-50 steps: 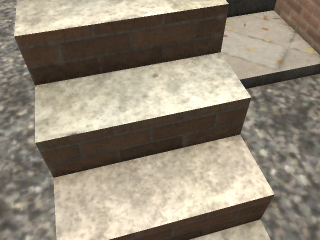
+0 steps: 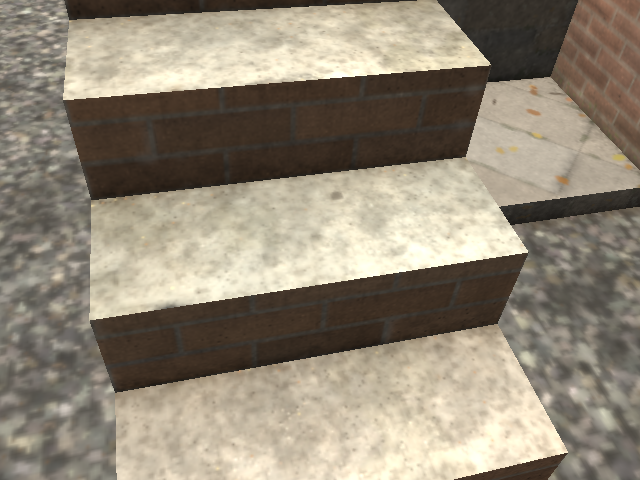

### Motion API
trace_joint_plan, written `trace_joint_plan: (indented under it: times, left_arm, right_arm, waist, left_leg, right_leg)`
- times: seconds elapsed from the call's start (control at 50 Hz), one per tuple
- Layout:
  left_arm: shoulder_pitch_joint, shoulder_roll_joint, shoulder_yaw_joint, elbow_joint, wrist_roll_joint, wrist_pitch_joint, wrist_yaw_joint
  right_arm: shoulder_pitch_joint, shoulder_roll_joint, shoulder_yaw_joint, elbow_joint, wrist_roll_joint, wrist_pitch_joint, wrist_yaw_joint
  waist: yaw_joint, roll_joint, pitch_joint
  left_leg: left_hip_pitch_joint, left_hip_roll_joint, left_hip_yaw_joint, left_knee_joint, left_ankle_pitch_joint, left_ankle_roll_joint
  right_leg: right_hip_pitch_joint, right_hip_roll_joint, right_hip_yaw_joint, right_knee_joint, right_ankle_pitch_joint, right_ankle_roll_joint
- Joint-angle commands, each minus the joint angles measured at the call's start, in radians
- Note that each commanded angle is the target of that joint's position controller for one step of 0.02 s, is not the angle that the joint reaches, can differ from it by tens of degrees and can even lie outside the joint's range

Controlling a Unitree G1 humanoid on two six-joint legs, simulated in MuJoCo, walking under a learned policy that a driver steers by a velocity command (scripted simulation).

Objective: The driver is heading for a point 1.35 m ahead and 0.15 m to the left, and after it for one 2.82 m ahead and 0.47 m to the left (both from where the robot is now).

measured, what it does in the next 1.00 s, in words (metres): climbs: left foot, then right foot 0.19 m higher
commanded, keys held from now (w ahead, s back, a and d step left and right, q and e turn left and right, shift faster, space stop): w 1.00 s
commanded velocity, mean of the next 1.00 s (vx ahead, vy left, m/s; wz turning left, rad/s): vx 0.47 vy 0.00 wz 0.00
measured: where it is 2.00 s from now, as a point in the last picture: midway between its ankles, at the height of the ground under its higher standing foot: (326, 96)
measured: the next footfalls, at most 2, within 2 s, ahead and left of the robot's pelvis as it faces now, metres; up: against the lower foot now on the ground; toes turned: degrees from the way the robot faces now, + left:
left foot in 0.08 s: -0.04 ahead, +0.12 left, +0.00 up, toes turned +3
right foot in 0.38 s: +0.25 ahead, -0.02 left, +0.19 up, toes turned -4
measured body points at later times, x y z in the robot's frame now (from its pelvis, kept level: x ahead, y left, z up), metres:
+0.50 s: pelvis +0.18 +0.05 +0.12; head +0.15 +0.08 +0.57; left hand +0.31 +0.26 -0.01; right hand +0.26 -0.20 +0.00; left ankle +0.05 +0.19 -0.37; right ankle +0.21 -0.01 -0.56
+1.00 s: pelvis +0.41 +0.08 +0.35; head +0.36 +0.07 +0.80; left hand +0.62 +0.27 +0.30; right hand +0.31 -0.11 +0.18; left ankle +0.40 +0.21 -0.36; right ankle +0.39 -0.06 -0.07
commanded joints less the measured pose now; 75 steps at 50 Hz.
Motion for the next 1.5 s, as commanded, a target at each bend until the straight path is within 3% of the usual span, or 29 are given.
trace_joint_plan:
  times: [0.02, 0.06, 0.08, 0.1, 0.12, 0.16, 0.22, 0.28, 0.32, 0.36, 0.4, 0.42, 0.46, 0.52, 0.58, 0.7, 0.74, 0.78, 0.82, 0.84, 0.88, 0.94, 1.0, 1.14, 1.22, 1.28, 1.32, 1.42, 1.5]
  left_arm:
    - [-0.146, 0.146, 0.009, -0.1, 0.006, -0.012, -0.001]
    - [-0.253, 0.129, -0.011, -0.166, -0.01, -0.025, -0.011]
    - [-0.282, 0.105, -0.025, -0.217, -0.012, -0.039, -0.029]
    - [-0.226, -0.051, -0.054, -0.211, 0.008, -0.098, -0.061]
    - [-0.013, -0.114, -0.057, -0.143, -0.032, -0.129, -0.085]
    - [-0.241, -0.09, -0.073, -0.27, -0.069, -0.145, -0.099]
    - [-0.567, -0.153, -0.127, -0.469, -0.058, -0.151, -0.089]
    - [-0.643, -0.188, -0.191, -0.625, -0.053, -0.161, -0.123]
    - [-0.501, -0.064, -0.175, -0.621, -0.029, -0.138, -0.09]
    - [-0.162, 0.077, -0.082, -0.461, -0.003, -0.108, -0.043]
    - [0.038, 0.189, -0.022, -0.29, 0.057, -0.081, -0.056]
    - [0.133, 0.195, -0.017, -0.198, 0.088, -0.032, -0.032]
    - [-0.019, -0.029, -0.058, -0.124, 0.042, -0.053, -0.06]
    - [-0.124, -0.188, -0.083, -0.026, 0.05, -0.098, -0.089]
    - [-0.056, -0.2, -0.087, 0.031, 0.071, -0.088, -0.113]
    - [0.075, 0.045, -0.052, 0.0, -0.033, -0.114, -0.033]
    - [0.136, 0.117, -0.043, 0.035, 0.0, -0.125, -0.014]
    - [0.056, 0.117, -0.028, -0.014, -0.001, -0.134, -0.001]
    - [-0.042, 0.037, -0.025, -0.046, -0.023, -0.141, -0.043]
    - [-0.192, 0.036, -0.007, -0.136, -0.013, -0.156, -0.082]
    - [-0.379, -0.207, -0.086, -0.359, -0.007, -0.195, -0.146]
    - [-0.258, -0.197, -0.121, -0.384, -0.01, -0.19, -0.184]
    - [-0.21, -0.106, -0.12, -0.36, -0.022, -0.149, -0.15]
    - [-0.488, -0.155, -0.146, -0.454, -0.046, -0.104, -0.07]
    - [-0.752, -0.185, -0.203, -0.587, -0.038, -0.09, -0.08]
    - [-0.16, 0.052, -0.053, -0.382, -0.025, -0.087, -0.102]
    - [0.2, 0.277, 0.03, -0.225, 0.031, -0.059, -0.046]
    - [-0.092, -0.174, -0.101, -0.017, 0.045, -0.082, -0.072]
    - [-0.107, -0.209, -0.134, -0.009, 0.071, -0.123, -0.092]
  right_arm:
    - [0.1, -0.076, -0.004, -0.026, -0.018, -0.004, 0.002]
    - [0.317, -0.143, -0.047, 0.057, -0.035, -0.025, 0.022]
    - [0.343, -0.062, -0.019, 0.108, -0.037, -0.013, 0.024]
    - [0.342, -0.109, -0.004, 0.12, -0.057, 0.005, 0.0]
    - [0.378, -0.161, -0.005, 0.085, -0.072, 0.004, -0.021]
    - [0.316, -0.163, -0.014, 0.088, -0.074, 0.027, -0.014]
    - [0.237, 0.006, 0.026, 0.091, -0.079, 0.007, 0.005]
    - [0.09, 0.011, 0.047, 0.057, -0.029, -0.003, -0.042]
    - [0.142, -0.146, 0.014, 0.013, 0.034, -0.039, -0.087]
    - [0.142, -0.405, -0.059, 0.05, -0.026, -0.04, -0.07]
    - [0.123, -0.261, -0.047, -0.002, -0.084, -0.039, -0.047]
    - [0.123, -0.081, -0.008, -0.015, -0.074, -0.063, 0.019]
    - [-0.115, 0.009, 0.002, -0.204, -0.03, -0.091, 0.091]
    - [-0.13, 0.092, 0.06, -0.285, -0.018, -0.098, 0.104]
    - [-0.1, 0.105, 0.078, -0.266, 0.02, -0.053, 0.097]
    - [-0.486, 0.056, 0.149, -0.471, -0.007, -0.032, -0.006]
    - [-0.327, -0.054, 0.08, -0.409, -0.021, -0.02, 0.002]
    - [0.01, -0.2, -0.003, -0.301, -0.024, -0.025, 0.038]
    - [0.29, -0.337, -0.074, -0.149, -0.038, 0.015, 0.003]
    - [0.261, -0.237, -0.033, -0.101, -0.064, 0.01, -0.011]
    - [0.117, 0.021, 0.052, -0.051, -0.058, -0.022, 0.008]
    - [0.054, 0.159, 0.085, 0.025, -0.059, -0.033, 0.048]
    - [-0.067, 0.075, 0.068, -0.019, -0.069, -0.053, 0.05]
    - [0.197, -0.024, 0.029, 0.004, -0.068, -0.032, 0.004]
    - [0.241, -0.132, -0.026, 0.023, 0.011, -0.004, -0.03]
    - [0.265, -0.2, -0.025, 0.091, -0.056, -0.035, 0.002]
    - [0.259, -0.081, -0.03, 0.053, -0.017, -0.056, 0.046]
    - [-0.153, 0.025, 0.0, -0.217, -0.02, -0.043, 0.13]
    - [-0.024, 0.045, 0.041, -0.191, 0.017, 0.004, 0.091]
  waist:
    - [-0.099, -0.006, 0.121]
    - [-0.197, 0.094, 0.128]
    - [-0.137, 0.163, 0.115]
    - [-0.049, 0.432, 0.086]
    - [0.017, 0.306, -0.082]
    - [0.01, 0.094, 0.097]
    - [0.002, 0.064, 0.353]
    - [0.111, 0.045, 0.269]
    - [0.216, 0.121, -0.07]
    - [0.363, 0.28, -0.298]
    - [0.3, 0.032, -0.224]
    - [0.223, -0.399, -0.275]
    - [0.121, 0.03, 0.078]
    - [-0.07, 0.169, 0.21]
    - [-0.084, 0.064, 0.17]
    - [0.0, -0.135, 0.006]
    - [-0.052, -0.231, -0.114]
    - [-0.153, -0.126, -0.282]
    - [-0.197, 0.193, -0.265]
    - [-0.149, 0.214, -0.136]
    - [0.009, 0.162, 0.112]
    - [0.133, 0.007, 0.088]
    - [0.193, -0.04, 0.15]
    - [-0.014, 0.122, 0.171]
    - [-0.054, 0.24, 0.139]
    - [0.216, 0.47, -0.168]
    - [0.246, -0.174, -0.556]
    - [-0.022, -0.057, -0.012]
    - [-0.088, -0.017, 0.102]
  left_leg:
    - [0.214, -0.029, 0.054, -0.481, 0.031, 0.041]
    - [0.377, -0.073, 0.044, -0.982, 0.418, 0.057]
    - [0.503, 0.038, -0.062, -1.093, 0.767, 0.047]
    - [0.771, 0.188, -0.216, -0.656, 1.943, -0.003]
    - [0.825, 0.316, -0.32, -0.621, 1.921, 0.068]
    - [0.801, 0.327, -0.362, -0.813, 0.949, 0.217]
    - [0.672, 0.235, -0.242, -0.868, 0.834, 0.094]
    - [0.171, 0.073, 0.011, -1.08, 0.905, -0.032]
    - [-0.142, 0.048, 0.065, -1.095, 1.963, 0.055]
    - [0.433, 0.204, -0.013, -0.762, 2.66, 0.099]
    - [0.442, 0.068, -0.094, -0.278, 1.972, 0.063]
    - [0.181, -0.255, -0.152, 0.363, 0.444, 0.015]
    - [-0.264, -0.25, -0.329, 1.004, 0.282, 0.103]
    - [-0.482, -0.159, -0.31, 1.028, 0.275, 0.189]
    - [-0.672, -0.169, -0.197, 1.33, 0.258, 0.161]
    - [0.022, -0.077, 0.221, 0.212, 0.096, 0.007]
    - [0.067, -0.161, 0.251, 0.17, -0.115, 0.055]
    - [0.248, -0.071, 0.013, -0.09, 0.071, 0.138]
    - [0.444, 0.192, -0.942, -0.818, -0.648, 0.329]
    - [0.326, 0.246, -1.167, -0.957, -0.755, 0.348]
    - [0.149, 0.233, -0.849, -0.837, -0.489, 0.247]
    - [0.186, 0.133, -0.424, -0.786, -0.07, 0.124]
    - [0.035, 0.16, -0.199, -0.889, 0.091, 0.155]
    - [0.407, 0.245, -0.103, -0.96, 0.164, 0.129]
    - [0.164, 0.21, -0.018, -1.283, 0.274, 0.101]
    - [0.417, 0.182, 0.05, -0.759, 1.609, 0.078]
    - [0.0, -0.092, -0.134, 0.015, 0.443, 0.025]
    - [-0.351, -0.085, -0.204, 0.945, 0.366, 0.164]
    - [-0.548, -0.137, -0.225, 1.0, 0.35, 0.185]
  right_leg:
    - [-0.157, -0.211, 0.112, -0.023, 0.294, -0.196]
    - [-0.074, -0.086, 0.002, 0.519, 0.706, -0.118]
    - [-0.274, -0.087, -0.003, 0.908, 0.215, -0.089]
    - [-0.757, 0.088, 0.113, 1.483, -0.287, -0.065]
    - [-0.809, 0.115, 0.321, 1.679, -0.226, -0.059]
    - [-1.196, 0.056, 0.181, 1.99, -0.317, -0.03]
    - [-1.596, 0.041, 0.126, 2.234, -0.476, -0.037]
    - [-1.161, -0.029, -0.033, 1.793, -0.191, -0.051]
    - [-0.089, 0.072, -0.268, 1.279, -0.096, -0.021]
    - [-0.054, 0.074, -0.141, 1.04, -0.165, -0.027]
    - [0.055, -0.026, 0.298, 0.515, 0.198, -0.14]
    - [0.132, -0.276, 0.866, 0.094, 0.423, -0.308]
    - [-0.229, -0.293, 0.847, 0.064, -0.284, -0.266]
    - [-0.376, -0.2, 0.335, 0.131, -0.111, -0.106]
    - [-0.36, -0.206, 0.16, 0.064, 0.09, -0.115]
    - [-0.602, -0.177, 0.014, -0.342, 0.228, -0.177]
    - [-0.147, -0.267, 0.026, -0.116, 1.353, -0.215]
    - [0.04, -0.251, 0.008, 0.275, 1.566, -0.157]
    - [-0.442, -0.006, 0.065, 0.873, 0.458, -0.14]
    - [-0.644, 0.07, 0.186, 1.469, 0.109, -0.111]
    - [-1.017, 0.053, 0.274, 1.94, -0.061, -0.155]
    - [-1.079, 0.02, 0.275, 1.938, -0.064, -0.187]
    - [-1.04, -0.008, 0.197, 1.862, 0.061, -0.09]
    - [-1.382, -0.112, 0.12, 1.769, 0.09, 0.011]
    - [-0.687, -0.172, -0.139, 0.919, -0.215, 0.007]
    - [-0.132, -0.058, -0.011, 0.845, 0.021, -0.096]
    - [0.33, -0.405, 1.117, -0.053, -0.654, -0.238]
    - [-0.338, -0.311, 0.522, 0.09, -0.473, -0.043]
    - [-0.347, -0.268, 0.189, 0.082, -0.229, -0.036]
Velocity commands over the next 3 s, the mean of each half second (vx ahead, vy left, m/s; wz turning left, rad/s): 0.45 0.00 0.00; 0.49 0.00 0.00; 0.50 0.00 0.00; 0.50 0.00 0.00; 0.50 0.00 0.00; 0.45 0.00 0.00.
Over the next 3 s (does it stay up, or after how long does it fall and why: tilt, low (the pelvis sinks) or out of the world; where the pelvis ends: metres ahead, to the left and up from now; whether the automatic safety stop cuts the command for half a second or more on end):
stays up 1.19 0.10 0.94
